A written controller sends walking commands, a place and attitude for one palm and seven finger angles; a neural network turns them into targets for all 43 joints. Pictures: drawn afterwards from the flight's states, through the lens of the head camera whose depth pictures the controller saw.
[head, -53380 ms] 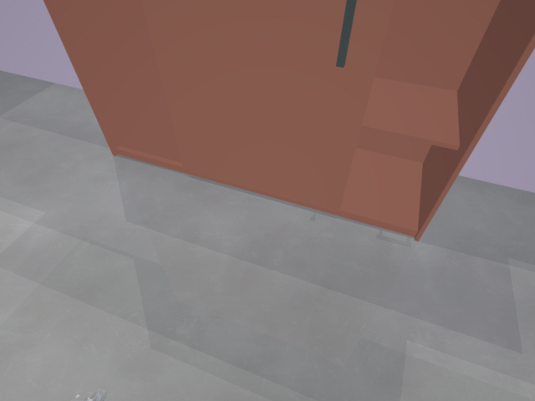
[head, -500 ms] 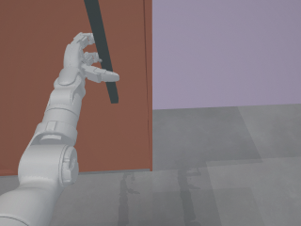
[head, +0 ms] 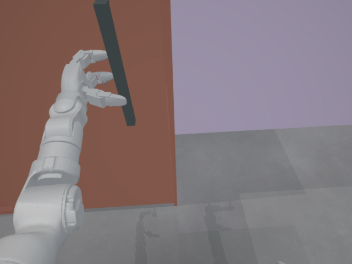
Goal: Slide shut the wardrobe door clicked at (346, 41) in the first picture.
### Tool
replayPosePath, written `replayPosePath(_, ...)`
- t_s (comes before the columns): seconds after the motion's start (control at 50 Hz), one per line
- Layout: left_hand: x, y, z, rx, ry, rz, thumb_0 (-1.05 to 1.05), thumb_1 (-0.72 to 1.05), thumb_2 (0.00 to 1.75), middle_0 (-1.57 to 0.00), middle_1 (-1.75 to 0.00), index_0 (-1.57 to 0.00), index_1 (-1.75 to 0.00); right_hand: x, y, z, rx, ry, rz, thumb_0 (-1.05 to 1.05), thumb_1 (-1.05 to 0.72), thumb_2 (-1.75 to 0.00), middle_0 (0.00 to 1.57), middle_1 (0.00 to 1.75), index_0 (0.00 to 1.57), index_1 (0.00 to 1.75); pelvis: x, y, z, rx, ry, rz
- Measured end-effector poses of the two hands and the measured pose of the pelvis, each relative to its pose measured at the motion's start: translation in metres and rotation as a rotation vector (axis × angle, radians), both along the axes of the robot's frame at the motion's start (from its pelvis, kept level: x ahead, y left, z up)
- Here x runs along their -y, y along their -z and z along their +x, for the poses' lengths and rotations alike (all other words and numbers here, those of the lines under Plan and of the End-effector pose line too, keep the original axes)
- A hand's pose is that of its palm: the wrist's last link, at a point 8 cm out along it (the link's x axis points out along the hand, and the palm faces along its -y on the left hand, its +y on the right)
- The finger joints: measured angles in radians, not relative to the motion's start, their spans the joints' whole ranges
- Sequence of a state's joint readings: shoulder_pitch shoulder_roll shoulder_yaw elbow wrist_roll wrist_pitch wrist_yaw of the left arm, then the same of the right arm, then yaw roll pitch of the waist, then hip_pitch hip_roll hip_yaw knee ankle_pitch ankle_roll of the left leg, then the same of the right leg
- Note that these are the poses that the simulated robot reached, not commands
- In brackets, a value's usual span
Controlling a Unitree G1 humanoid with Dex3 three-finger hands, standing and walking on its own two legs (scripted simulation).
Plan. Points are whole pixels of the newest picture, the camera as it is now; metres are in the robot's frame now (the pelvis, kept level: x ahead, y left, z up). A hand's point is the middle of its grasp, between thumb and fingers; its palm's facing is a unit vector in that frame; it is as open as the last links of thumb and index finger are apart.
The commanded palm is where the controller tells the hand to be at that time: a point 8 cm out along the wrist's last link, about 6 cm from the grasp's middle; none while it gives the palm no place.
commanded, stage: move the hooked fingers beside the handle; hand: left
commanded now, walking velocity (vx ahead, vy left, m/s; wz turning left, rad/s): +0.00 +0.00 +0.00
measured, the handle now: (120, 72) +0.53 +0.14 +0.17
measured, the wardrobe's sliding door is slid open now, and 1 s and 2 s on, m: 0.00 0.00 0.00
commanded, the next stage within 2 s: feel for the door with the fingertips in 1.76 s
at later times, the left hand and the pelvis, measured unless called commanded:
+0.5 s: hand (95, 83) +0.46 +0.18 +0.19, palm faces +0.07 -1.00 -0.01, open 14.0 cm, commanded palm +0.43 +0.23 +0.19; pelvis +0.00 +0.01 +0.00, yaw +0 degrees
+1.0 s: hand (84, 88) +0.44 +0.20 +0.19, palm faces +0.07 -1.00 -0.01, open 14.0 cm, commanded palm +0.42 +0.25 +0.19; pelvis +0.01 +0.01 +0.00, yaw +0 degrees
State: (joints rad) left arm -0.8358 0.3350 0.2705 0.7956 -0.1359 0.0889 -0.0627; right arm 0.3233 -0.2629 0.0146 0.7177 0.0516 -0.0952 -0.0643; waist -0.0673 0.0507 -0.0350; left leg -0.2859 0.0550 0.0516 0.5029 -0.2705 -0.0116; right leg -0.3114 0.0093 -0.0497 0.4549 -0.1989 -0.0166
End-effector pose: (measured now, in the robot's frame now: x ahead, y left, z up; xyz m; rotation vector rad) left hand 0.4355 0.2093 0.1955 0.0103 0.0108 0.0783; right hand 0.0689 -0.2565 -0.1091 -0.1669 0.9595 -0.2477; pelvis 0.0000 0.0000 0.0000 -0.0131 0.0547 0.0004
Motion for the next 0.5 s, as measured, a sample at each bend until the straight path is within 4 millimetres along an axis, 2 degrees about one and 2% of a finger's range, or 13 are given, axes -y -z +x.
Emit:
replayPosePath(0.26,-0.010,0.000,-0.006,0.001,0.016,-0.009,-0.01,-0.51,0.30,-0.30,-1.20,-0.29,-1.20,-0.004,-0.004,0.010,0.031,-0.029,-0.012,0.01,-0.90,-0.90,0.20,0.30,0.20,0.30,-0.003,0.001,-0.005,0.000,-0.012,-0.001)
replayPosePath(0.5,-0.021,0.003,0.001,0.009,0.011,-0.004,-0.01,-0.50,0.30,-0.30,-1.20,-0.29,-1.20,-0.010,0.000,-0.008,-0.010,-0.004,-0.007,0.01,-0.90,-0.90,0.21,0.30,0.20,0.30,-0.007,0.001,-0.004,-0.013,-0.002,-0.003)
